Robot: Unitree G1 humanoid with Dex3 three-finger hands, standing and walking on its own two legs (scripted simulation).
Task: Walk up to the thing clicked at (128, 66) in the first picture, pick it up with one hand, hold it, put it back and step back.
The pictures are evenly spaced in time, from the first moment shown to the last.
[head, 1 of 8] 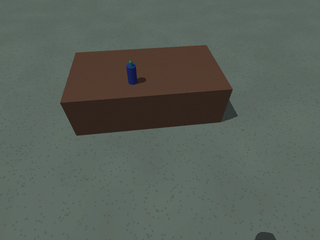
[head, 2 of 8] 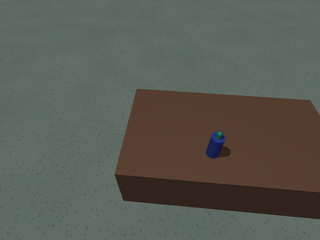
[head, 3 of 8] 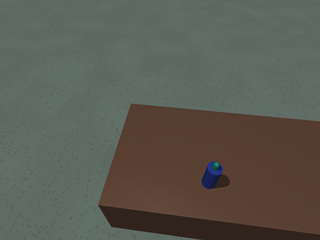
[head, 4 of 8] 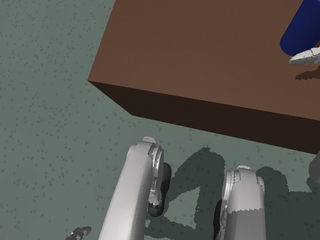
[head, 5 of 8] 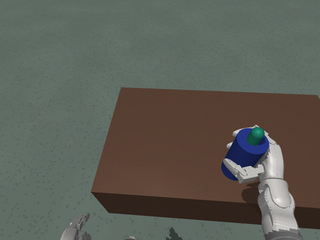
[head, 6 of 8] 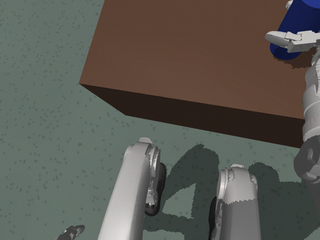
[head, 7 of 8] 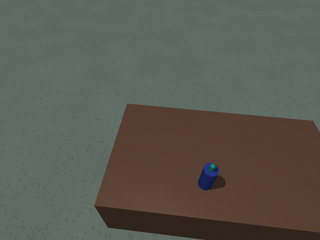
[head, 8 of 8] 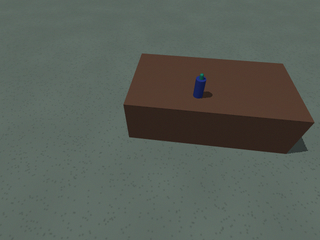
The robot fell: no
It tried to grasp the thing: yes
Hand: right
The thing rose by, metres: 0.35
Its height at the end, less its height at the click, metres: +0.00
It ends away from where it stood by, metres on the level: 0.01
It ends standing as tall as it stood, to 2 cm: yes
